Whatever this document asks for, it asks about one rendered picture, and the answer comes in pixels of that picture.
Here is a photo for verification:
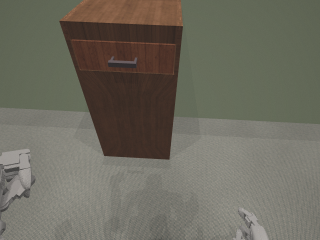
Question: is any right robot hand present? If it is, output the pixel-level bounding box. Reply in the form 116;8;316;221
233;207;269;240

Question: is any handle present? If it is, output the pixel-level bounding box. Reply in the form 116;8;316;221
107;56;138;68

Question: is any drawer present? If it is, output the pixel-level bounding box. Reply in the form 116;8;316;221
71;39;175;74

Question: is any left robot hand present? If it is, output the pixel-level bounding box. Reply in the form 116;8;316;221
0;148;36;220

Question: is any cabinet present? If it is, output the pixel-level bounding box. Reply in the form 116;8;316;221
59;0;183;160

